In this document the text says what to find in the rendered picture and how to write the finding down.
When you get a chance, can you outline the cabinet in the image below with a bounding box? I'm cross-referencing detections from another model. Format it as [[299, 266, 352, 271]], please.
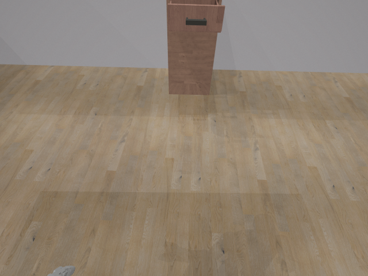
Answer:
[[166, 0, 222, 95]]

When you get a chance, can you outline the drawer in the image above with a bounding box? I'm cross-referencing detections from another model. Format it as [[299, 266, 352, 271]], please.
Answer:
[[168, 0, 225, 33]]

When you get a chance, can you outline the handle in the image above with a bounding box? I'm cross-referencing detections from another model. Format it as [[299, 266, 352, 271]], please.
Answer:
[[186, 17, 207, 25]]

